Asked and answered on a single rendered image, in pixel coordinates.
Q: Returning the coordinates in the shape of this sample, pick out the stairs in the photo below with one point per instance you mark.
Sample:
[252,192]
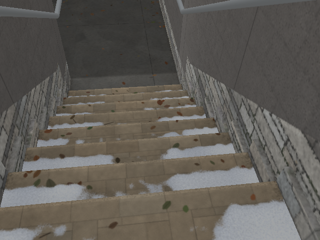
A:
[126,141]

